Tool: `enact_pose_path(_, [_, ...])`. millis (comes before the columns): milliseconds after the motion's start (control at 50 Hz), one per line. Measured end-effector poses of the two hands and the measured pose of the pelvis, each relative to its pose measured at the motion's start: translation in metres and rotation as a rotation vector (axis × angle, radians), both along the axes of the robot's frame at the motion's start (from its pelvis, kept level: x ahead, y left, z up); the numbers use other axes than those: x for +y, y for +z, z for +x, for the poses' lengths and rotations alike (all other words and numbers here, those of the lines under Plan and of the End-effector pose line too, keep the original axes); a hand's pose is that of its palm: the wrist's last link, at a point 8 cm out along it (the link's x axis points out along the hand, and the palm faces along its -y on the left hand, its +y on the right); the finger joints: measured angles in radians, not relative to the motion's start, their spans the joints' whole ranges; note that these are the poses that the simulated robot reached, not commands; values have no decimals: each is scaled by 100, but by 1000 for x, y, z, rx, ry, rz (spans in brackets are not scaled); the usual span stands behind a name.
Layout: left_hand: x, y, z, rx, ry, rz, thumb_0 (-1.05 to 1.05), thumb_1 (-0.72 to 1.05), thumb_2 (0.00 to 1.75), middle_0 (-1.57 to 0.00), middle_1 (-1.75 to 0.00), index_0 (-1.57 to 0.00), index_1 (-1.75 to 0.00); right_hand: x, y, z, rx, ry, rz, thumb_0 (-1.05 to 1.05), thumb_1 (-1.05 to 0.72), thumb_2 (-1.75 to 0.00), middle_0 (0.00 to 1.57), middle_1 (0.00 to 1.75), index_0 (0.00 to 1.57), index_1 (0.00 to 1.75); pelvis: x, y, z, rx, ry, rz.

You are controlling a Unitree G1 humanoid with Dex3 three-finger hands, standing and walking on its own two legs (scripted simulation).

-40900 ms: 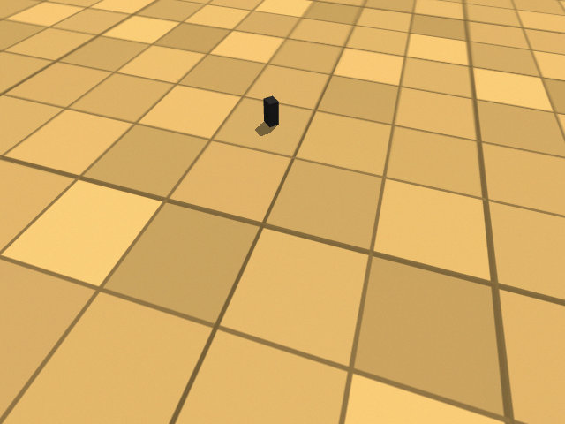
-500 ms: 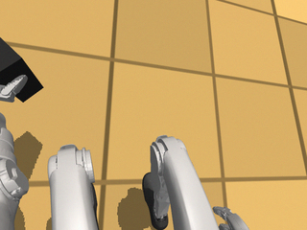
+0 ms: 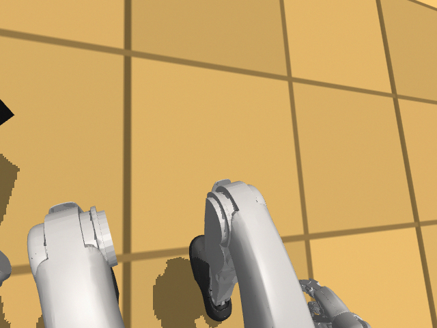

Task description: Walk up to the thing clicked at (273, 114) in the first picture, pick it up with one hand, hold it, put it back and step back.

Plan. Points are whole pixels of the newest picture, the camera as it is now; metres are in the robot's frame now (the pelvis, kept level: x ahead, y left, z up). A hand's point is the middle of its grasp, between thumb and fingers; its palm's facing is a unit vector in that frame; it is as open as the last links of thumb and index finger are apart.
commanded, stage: lower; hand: left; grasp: from the side
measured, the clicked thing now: out of the picture +0.49 +0.33 -0.12
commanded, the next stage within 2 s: loosen in 1.12 s
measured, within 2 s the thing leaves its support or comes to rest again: rests again in 1.16 s
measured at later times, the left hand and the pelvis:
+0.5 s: hand out of the picture +0.48 +0.34 -0.16, palm faces +0.48 -0.88 -0.03, open 11.0 cm; pelvis -0.01 +0.01 -0.02, yaw -3 degrees
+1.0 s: hand out of the picture +0.48 +0.34 -0.20, palm faces +0.46 -0.89 -0.05, open 11.0 cm; pelvis -0.01 +0.01 -0.03, yaw -6 degrees
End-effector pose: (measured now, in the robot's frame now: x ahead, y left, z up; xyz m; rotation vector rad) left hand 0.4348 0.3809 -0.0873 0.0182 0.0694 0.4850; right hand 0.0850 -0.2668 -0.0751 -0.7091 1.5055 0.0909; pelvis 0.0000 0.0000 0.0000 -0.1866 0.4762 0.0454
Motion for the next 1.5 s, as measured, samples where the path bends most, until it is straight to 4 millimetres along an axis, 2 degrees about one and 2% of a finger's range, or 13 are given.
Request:
enact_pose_path(200, [3, -19, -1, 19, 7, -8, -2, -56, 117, -61, -101, -66, -101, 1, -1, 7, -14, 43, -16, 0, -89, -90, 21, 30, 20, 30, 3, -8, -2, -34, -14, -16])
enact_pose_path(400, [-2, -60, -5, 51, 13, -36, -2, -52, 114, -61, -99, -66, -99, 6, 4, 6, 13, 119, -50, 0, -89, -90, 21, 30, 20, 30, 5, -16, -5, -84, -29, -36])
enact_pose_path(520, [-1, -74, 1, 35, 17, -26, -2, -50, 112, -61, -98, -66, -97, 8, 9, 5, 40, 165, -81, 0, -89, -90, 21, 30, 20, 30, 8, -20, -5, -109, -38, -56])
enact_pose_path(740, [-1, -87, 6, 63, -4, -6, -2, -48, 110, -60, -96, -65, -96, 11, 12, 8, 57, 233, -98, 0, -89, -90, 21, 30, 20, 30, 11, -22, -6, -140, -50, -81])
enact_pose_path(940, [-3, -102, -2, 55, 23, -29, -2, -47, 109, -60, -96, -65, -96, 18, 18, 17, 39, 303, -126, 0, -89, -89, 21, 30, 20, 30, 12, -25, -10, -180, -61, -98])
enact_pose_path(1020, [-4, -106, -3, 58, -7, -11, -2, -46, 108, -60, -95, -65, -95, 19, 19, 21, 34, 325, -138, 0, -88, -89, 21, 30, 20, 30, 14, -26, -11, -189, -63, -105])
enact_pose_path(1160, [-2, -110, -7, 38, 45, -41, -2, -46, 108, -60, -94, -66, -94, 23, 22, 30, 22, 357, -149, 0, -89, -89, 21, 30, 20, 30, 16, -25, -11, -198, -65, -114])
enact_pose_path(1280, [-5, -111, -4, 45, -4, -20, -2, -45, 106, -61, -93, -66, -92, 25, 24, 37, 9, 374, -160, 0, -89, -89, 21, 30, 20, 30, 17, -25, -11, -201, -66, -122])
enact_pose_path(1340, [-6, -112, -4, 33, 14, -38, -2, -43, 100, -62, -90, -67, -89, 27, 25, 39, 2, 380, -161, 0, -89, -89, 21, 30, 20, 30, 18, -26, -11, -206, -68, -126])
enact_pose_path(1420, [-5, -112, -5, 16, 42, -53, -2, -38, 84, -65, -83, -70, -81, 29, 26, 40, 0, 386, -162, 0, -89, -89, 21, 30, 20, 30, 18, -25, -12, -210, -70, -128])
enact_pose_path(1500, [-2, -103, -3, -21, 33, -28, -1, -38, 65, -65, -75, -70, -72, 29, 26, 40, -1, 392, -164, 0, -89, -89, 21, 30, 20, 30, 18, -25, -12, -212, -69, -127])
